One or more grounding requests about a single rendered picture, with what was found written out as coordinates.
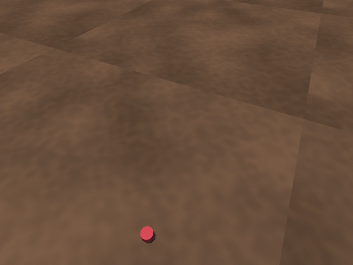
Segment tin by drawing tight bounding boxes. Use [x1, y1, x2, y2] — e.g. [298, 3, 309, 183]
[140, 226, 154, 242]

